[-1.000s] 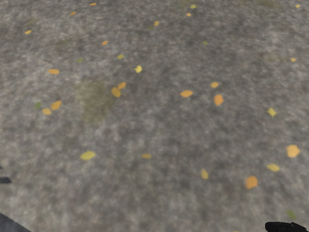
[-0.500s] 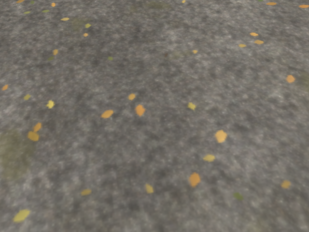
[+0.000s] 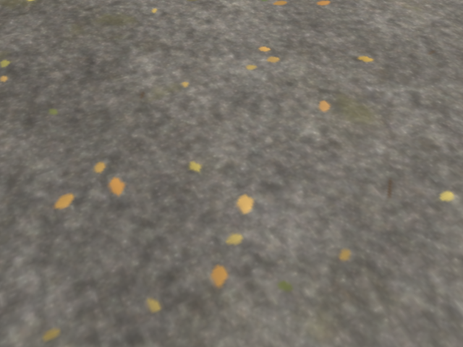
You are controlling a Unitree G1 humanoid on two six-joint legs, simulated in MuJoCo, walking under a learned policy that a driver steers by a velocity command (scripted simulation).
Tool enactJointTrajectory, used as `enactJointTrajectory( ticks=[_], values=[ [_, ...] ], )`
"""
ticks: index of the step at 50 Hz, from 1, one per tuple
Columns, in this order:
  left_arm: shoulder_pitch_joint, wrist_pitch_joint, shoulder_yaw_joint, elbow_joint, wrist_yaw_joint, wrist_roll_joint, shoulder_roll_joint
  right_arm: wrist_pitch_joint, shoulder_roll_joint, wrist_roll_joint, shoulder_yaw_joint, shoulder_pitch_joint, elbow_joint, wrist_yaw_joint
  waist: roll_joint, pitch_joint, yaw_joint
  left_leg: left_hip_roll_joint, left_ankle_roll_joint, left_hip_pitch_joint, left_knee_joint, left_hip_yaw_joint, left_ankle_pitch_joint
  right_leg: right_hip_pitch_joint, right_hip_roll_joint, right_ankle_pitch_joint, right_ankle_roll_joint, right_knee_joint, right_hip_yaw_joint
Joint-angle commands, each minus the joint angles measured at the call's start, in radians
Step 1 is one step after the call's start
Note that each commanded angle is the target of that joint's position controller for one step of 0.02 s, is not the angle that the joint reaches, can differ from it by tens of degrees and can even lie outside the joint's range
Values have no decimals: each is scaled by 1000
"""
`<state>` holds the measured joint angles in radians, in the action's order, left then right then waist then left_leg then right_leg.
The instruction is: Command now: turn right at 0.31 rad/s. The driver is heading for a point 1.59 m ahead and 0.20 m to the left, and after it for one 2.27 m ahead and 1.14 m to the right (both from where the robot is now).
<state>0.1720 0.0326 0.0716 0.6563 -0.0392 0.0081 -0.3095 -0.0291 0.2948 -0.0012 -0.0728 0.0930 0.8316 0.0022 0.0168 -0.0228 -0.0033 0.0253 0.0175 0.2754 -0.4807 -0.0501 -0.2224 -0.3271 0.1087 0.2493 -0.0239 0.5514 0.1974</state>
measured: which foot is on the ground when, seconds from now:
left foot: down 0.00-1.00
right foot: down 0.00-0.00, up 0.02-0.30, down 0.32-0.90, up 0.92-1.00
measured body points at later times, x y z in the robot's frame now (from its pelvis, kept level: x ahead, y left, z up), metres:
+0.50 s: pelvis +0.00 -0.02 +0.00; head +0.01 -0.03 +0.45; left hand +0.14 +0.24 -0.10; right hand +0.10 -0.29 -0.13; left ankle +0.00 +0.12 -0.73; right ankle -0.02 -0.14 -0.73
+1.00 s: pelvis +0.06 +0.01 +0.00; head +0.07 +0.04 +0.45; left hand +0.16 +0.28 -0.12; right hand +0.08 -0.27 -0.12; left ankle +0.03 +0.10 -0.73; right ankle -0.01 -0.13 -0.67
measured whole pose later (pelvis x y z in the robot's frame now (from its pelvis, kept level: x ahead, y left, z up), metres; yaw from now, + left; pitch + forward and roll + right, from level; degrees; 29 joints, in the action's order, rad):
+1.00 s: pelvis +0.06 +0.01 +0.00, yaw -2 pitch +0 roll -1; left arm 0.31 -0.05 0.06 0.78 -0.02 0.04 -0.28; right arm -0.11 0.27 -0.01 -0.04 0.32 1.00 -0.03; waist 0.03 0.00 0.03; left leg 0.01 -0.06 0.18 -0.50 0.03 -0.33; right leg -0.36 0.01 0.42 -0.03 1.00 0.05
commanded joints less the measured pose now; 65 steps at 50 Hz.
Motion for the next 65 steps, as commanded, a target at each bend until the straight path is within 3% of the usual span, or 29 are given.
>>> enactJointTrajectory(
  ticks=[1,2,3,5,10,12,14,15,16,17,18,20,23,33,35,38,40,42,44,45,46,47,48,50,52,55,59,62,65],
  values=[
    [79,-18,18,-76,-3,-8,-74,-2,216,37,-41,46,-47,2,-270,111,-43,-383,-246,-224,144,-377,560,-172,42,368,1,242,-6],
    [56,-27,37,-76,-3,-17,-148,-8,178,37,-33,44,-57,3,-244,114,-7,-459,-350,-162,165,-452,496,-202,-11,434,45,444,-9],
    [42,-27,55,-60,-4,-2,-190,-10,156,27,-28,16,-69,6,-171,89,-4,-398,-325,-151,165,-379,419,-216,-26,373,58,550,-1],
    [54,-7,51,-30,-10,-5,-148,-10,116,1,-13,-35,-76,9,-140,57,-18,-298,-245,-138,149,-249,350,-223,-36,271,89,589,2],
    [-4,-9,0,-44,2,-5,-25,12,104,4,0,-2,-45,16,-194,73,18,-206,-222,-142,133,-107,394,-46,-104,195,119,235,-143],
    [-12,-13,3,-41,3,6,-44,21,139,3,-7,38,-34,15,-206,80,42,-226,-233,-154,117,-136,412,18,-100,167,117,98,-174],
    [47,-14,9,-9,3,5,-55,22,137,-12,0,31,-29,11,-185,73,5,-217,-207,-128,89,-134,390,133,-89,-26,89,-147,-197],
    [51,-14,12,-3,2,-3,-71,16,122,-17,6,61,-18,8,-164,68,5,-204,-169,-95,87,-134,344,205,-100,-126,65,-230,-171],
    [57,-12,17,-12,-4,-12,-113,2,102,-2,16,80,-17,2,-100,98,17,-183,-109,-30,69,-117,257,310,-176,-292,34,-203,-87],
    [62,-7,27,-18,-9,-18,-170,-14,86,23,21,110,-19,-12,36,121,57,-106,-57,19,23,-39,111,350,-259,-463,-14,-120,-20],
    [37,-10,14,-3,6,-24,-114,-18,48,20,30,101,-10,-12,122,132,60,-71,-12,-64,46,16,3,228,-254,-280,-55,-124,-27],
    [21,-25,1,-5,23,-33,-59,-8,85,13,23,23,-5,-7,61,60,19,-59,13,-67,18,27,47,156,-194,-119,-30,-147,-55],
    [42,-46,-1,8,23,-27,-68,10,86,9,23,44,12,5,66,14,26,-67,1,-67,12,16,87,110,-178,-129,-13,-143,-67],
    [57,-56,-13,35,20,-22,-47,17,82,5,20,67,92,18,2,11,24,-70,15,-89,15,11,112,102,-159,-129,-13,-130,-79],
    [87,-49,-5,53,16,-14,-65,19,74,-1,21,86,114,20,31,22,14,-22,11,-57,-38,67,-92,111,-153,137,-38,-163,-65],
    [150,-49,14,66,14,-1,-127,-9,62,-19,22,14,72,14,163,-92,-30,-2,-22,157,-240,107,-253,88,-325,588,-165,-343,215],
    [152,-69,15,74,10,2,-126,-40,70,-34,18,0,54,1,182,-138,-22,-58,-73,232,-315,44,-293,92,-397,528,-210,-377,313],
    [96,-76,12,61,13,14,-112,-65,64,-40,18,54,72,-19,153,-112,19,-75,-115,151,-182,50,-280,99,-373,399,-181,-345,227],
    [15,-70,7,40,17,17,-94,-73,72,-27,4,237,165,-29,102,-35,107,-14,-101,-207,-5,103,-14,-51,-254,245,-110,-230,46],
    [-7,-74,-9,26,19,6,-37,-73,108,-15,-8,342,199,-28,-6,-3,138,-101,-113,-331,61,-42,-65,-143,-175,164,-59,-25,-64],
    [-16,-89,-20,-21,15,6,10,-76,233,-15,-35,431,200,-30,-287,16,144,-334,-234,-429,249,-472,-244,-335,-47,226,18,309,-201],
    [-4,-105,-5,-23,9,34,-42,-86,212,3,-22,398,181,-35,-260,-16,126,-431,-328,-392,328,-683,-340,-440,-60,355,13,506,-102],
    [27,-117,1,-7,14,50,-65,-93,154,-3,-6,322,152,-31,-172,-85,85,-412,-311,-373,320,-603,-366,-508,-119,268,-10,584,-61],
    [23,-129,7,16,25,28,-66,-91,116,-9,6,259,122,-27,-103,-96,59,-331,-237,-368,324,-409,-240,-531,-185,82,-32,561,-102],
    [0,-129,11,15,39,10,-58,-81,74,-3,22,282,123,-26,-111,-66,60,-267,-196,-357,331,-259,-5,-475,-211,-27,-23,501,-137],
    [-48,-121,1,-4,53,6,-15,-69,91,-1,25,335,131,-13,-101,-48,70,-236,-200,-356,330,-135,281,-465,-206,-109,15,405,-191],
    [-194,-126,-21,-54,65,15,22,-56,117,-1,26,349,121,6,-102,-90,103,-202,-186,-257,371,-44,299,-364,-177,-266,36,140,-237],
    [-270,-133,-24,-79,80,23,13,-52,124,-9,25,392,130,9,-106,-126,116,-230,-196,-264,382,-34,280,-319,-153,-311,23,33,-247],
    [-291,-142,-19,-97,94,24,-13,-44,135,-17,16,394,131,9,-113,-120,81,-276,-181,-361,320,-26,426,-301,-141,-263,-23,-30,-232]
  ],
)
